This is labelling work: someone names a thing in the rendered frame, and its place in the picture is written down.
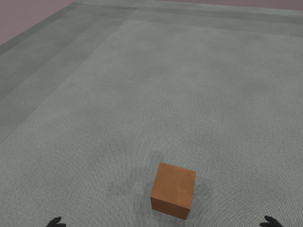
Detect carton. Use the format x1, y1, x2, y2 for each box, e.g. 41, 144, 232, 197
150, 162, 196, 220

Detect robot right hand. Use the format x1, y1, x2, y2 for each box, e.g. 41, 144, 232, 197
259, 216, 283, 227

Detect robot left hand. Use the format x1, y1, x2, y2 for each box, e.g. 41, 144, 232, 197
46, 217, 66, 227

